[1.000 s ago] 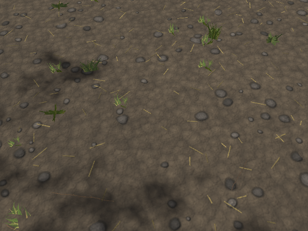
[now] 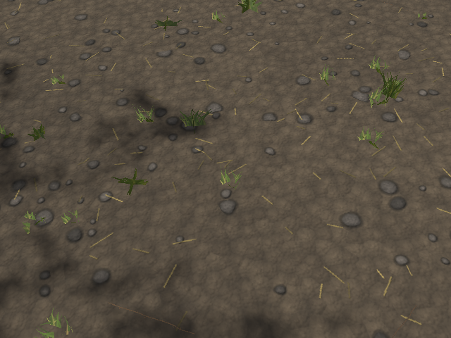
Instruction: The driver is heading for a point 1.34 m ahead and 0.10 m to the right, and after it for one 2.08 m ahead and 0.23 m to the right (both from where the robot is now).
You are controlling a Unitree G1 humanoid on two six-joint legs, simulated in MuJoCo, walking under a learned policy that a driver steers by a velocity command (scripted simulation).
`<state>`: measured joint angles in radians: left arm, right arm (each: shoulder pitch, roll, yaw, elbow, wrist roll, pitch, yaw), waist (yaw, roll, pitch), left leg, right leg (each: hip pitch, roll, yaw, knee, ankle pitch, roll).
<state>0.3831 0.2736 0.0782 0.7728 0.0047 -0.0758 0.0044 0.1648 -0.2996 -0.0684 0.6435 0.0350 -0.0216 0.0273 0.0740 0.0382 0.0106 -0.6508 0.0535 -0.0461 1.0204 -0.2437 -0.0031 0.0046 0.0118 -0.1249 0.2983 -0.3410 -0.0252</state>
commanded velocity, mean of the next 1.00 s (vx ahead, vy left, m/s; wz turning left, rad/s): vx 0.48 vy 0.00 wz -0.17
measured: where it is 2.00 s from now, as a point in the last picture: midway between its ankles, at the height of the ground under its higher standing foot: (280, 173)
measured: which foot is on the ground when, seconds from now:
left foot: up 0.00-0.16, down 0.18-0.78, up 0.80-1.00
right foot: down 0.00-0.20, up 0.22-0.74, down 0.76-1.00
